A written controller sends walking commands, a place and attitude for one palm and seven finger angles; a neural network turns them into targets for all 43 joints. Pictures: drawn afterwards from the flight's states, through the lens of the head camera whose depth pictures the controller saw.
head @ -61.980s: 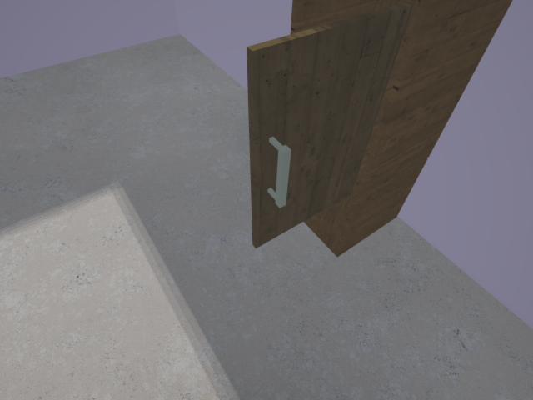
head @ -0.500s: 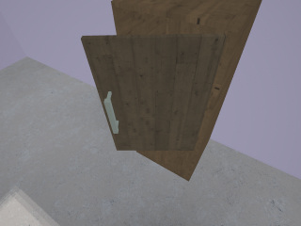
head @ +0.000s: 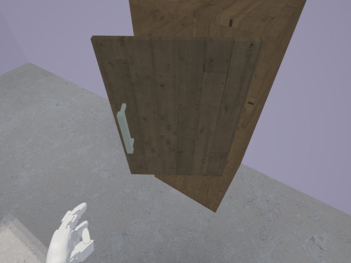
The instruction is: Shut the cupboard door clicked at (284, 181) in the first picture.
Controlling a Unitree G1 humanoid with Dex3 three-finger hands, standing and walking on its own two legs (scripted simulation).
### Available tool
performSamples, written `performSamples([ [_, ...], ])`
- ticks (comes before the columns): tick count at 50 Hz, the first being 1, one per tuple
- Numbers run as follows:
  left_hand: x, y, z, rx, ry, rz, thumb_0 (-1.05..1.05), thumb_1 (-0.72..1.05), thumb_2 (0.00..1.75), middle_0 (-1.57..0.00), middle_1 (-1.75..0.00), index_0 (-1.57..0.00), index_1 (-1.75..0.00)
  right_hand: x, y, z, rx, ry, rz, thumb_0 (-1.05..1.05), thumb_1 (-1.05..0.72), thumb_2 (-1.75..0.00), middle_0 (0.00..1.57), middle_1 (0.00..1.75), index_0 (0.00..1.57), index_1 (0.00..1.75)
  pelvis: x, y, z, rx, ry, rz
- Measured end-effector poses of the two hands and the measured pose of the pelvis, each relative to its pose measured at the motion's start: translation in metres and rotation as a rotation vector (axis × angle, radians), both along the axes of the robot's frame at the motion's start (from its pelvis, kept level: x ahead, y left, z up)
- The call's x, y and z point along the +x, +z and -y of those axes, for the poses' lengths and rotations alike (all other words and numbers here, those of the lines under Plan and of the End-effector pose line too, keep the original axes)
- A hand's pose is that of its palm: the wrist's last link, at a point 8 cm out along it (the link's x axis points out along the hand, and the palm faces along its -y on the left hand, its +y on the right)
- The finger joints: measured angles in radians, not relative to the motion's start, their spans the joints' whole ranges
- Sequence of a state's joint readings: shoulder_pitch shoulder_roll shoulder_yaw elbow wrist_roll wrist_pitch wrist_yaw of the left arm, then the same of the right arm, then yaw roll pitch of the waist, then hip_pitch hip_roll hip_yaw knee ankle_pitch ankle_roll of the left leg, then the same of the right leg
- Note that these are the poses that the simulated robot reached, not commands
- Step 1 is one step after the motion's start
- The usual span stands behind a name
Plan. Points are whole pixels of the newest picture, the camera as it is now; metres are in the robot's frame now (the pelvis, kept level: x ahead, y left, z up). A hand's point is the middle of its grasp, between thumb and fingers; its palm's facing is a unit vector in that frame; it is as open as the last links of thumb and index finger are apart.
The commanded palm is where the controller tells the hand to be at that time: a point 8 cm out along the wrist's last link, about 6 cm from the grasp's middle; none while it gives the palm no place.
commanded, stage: raise the hand and make a fist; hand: left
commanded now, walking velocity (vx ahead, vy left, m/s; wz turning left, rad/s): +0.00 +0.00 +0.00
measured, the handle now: (127, 129) +0.50 +0.18 -0.02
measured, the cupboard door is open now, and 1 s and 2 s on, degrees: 31 31 31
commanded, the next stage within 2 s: bring the fist close to the handle in 1.78 s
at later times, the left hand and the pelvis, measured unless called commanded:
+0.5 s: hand (103, 255) +0.16 +0.17 -0.04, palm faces -0.03 -1.00 -0.04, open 5.1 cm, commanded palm +0.13 +0.23 -0.04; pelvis -0.06 -0.02 -0.10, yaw +1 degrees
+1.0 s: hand (88, 243) +0.18 +0.20 -0.03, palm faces +0.01 -1.00 -0.02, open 3.2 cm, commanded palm +0.15 +0.25 -0.03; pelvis -0.04 +0.02 -0.08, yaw +0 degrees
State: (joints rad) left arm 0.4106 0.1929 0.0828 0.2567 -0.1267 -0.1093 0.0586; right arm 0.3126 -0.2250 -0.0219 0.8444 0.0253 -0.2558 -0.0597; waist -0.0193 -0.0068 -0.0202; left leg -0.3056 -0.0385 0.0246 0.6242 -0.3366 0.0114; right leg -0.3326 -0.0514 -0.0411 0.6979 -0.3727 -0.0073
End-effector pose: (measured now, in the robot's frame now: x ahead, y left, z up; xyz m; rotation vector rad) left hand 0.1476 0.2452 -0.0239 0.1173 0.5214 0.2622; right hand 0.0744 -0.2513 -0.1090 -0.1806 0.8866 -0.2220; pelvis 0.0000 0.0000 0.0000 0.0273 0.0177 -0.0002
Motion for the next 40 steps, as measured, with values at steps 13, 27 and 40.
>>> performSamples([
  [13,-0.033,-0.039,0.019,-0.109,-0.21,0.437,0.01,0.9,0.9,-0.4,-0.51,-0.4,-0.51,0.101,-0.009,0.023,-0.07,0.182,0.431,0.01,-0.91,-0.9,0.2,0.3,0.2,0.3,-0.048,-0.089,0.025,-0.01,0.001,-0.225],
  [27,-0.004,-0.016,0.021,-0.103,-0.301,0.457,0.02,0.89,0.9,-0.65,-0.79,-0.65,-0.79,0.05,-0.062,-0.021,0.045,0.14,0.244,0.02,-0.9,-0.9,0.2,0.3,0.2,0.3,-0.056,-0.096,0.021,-0.057,0.015,-0.246],
  [40,0.0,-0.011,-0.003,-0.089,-0.254,0.47,0.02,0.9,0.9,-0.89,-1.04,-0.88,-1.05,0.028,-0.049,-0.009,-0.056,0.098,0.158,0.02,-0.9,-0.9,0.2,0.3,0.2,0.3,-0.044,-0.085,-0.005,-0.065,0.004,-0.259],
])
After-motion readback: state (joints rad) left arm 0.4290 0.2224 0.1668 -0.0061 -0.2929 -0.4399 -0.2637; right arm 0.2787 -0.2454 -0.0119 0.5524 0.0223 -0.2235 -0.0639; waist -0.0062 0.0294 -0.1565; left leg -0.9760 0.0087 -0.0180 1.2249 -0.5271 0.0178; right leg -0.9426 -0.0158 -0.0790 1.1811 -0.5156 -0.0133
